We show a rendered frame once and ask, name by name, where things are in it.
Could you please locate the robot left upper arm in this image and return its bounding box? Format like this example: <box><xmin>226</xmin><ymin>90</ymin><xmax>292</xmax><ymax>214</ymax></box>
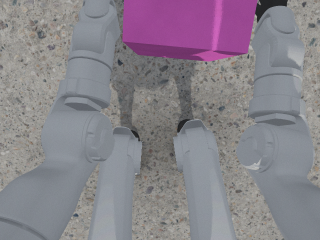
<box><xmin>0</xmin><ymin>110</ymin><xmax>115</xmax><ymax>240</ymax></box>

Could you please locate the right robot forearm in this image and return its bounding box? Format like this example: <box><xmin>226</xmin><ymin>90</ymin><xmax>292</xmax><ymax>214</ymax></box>
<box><xmin>248</xmin><ymin>5</ymin><xmax>312</xmax><ymax>141</ymax></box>

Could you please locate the right robot hand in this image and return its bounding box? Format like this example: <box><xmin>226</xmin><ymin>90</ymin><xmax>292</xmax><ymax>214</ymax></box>
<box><xmin>255</xmin><ymin>0</ymin><xmax>288</xmax><ymax>23</ymax></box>

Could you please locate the left robot forearm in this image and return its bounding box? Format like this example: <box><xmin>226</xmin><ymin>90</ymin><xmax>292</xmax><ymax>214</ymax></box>
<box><xmin>41</xmin><ymin>0</ymin><xmax>121</xmax><ymax>145</ymax></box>

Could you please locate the carton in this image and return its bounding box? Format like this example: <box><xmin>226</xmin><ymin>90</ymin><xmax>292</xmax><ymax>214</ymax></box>
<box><xmin>122</xmin><ymin>0</ymin><xmax>258</xmax><ymax>62</ymax></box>

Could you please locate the right robot foot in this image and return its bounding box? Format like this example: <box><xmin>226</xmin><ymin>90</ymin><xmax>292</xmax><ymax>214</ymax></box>
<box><xmin>177</xmin><ymin>119</ymin><xmax>190</xmax><ymax>133</ymax></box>

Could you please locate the robot left shin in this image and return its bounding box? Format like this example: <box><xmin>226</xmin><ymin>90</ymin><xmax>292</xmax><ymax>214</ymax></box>
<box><xmin>99</xmin><ymin>126</ymin><xmax>136</xmax><ymax>164</ymax></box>

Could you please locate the robot right upper arm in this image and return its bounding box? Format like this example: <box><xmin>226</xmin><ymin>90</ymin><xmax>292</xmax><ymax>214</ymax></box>
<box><xmin>236</xmin><ymin>123</ymin><xmax>320</xmax><ymax>240</ymax></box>

